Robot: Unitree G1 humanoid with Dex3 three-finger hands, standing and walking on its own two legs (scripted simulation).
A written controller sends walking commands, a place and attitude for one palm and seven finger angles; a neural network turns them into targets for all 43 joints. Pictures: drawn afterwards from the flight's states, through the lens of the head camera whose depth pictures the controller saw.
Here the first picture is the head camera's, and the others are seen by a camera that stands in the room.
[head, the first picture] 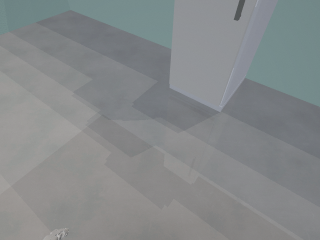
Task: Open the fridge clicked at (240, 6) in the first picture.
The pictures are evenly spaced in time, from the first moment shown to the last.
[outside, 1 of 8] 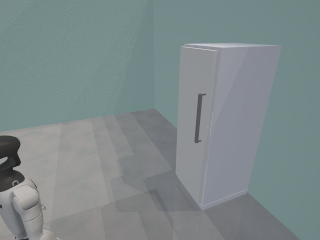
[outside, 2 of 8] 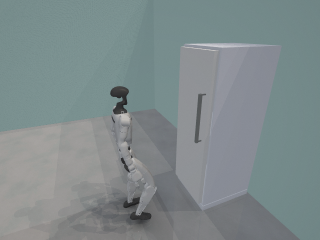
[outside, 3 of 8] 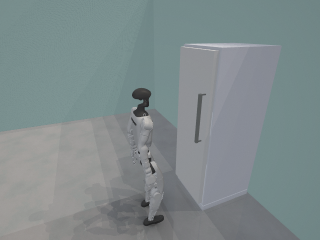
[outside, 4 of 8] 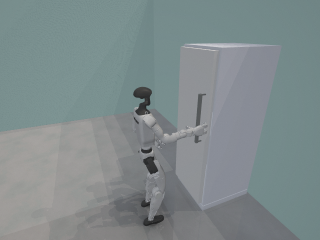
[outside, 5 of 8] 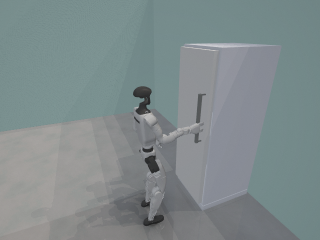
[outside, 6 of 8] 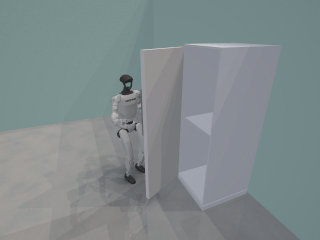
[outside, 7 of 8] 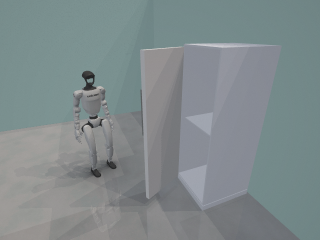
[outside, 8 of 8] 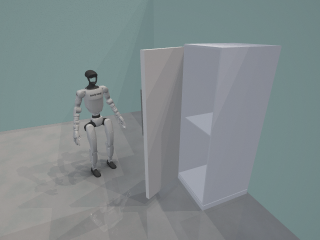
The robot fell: no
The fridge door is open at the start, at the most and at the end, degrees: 0 71 65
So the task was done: yes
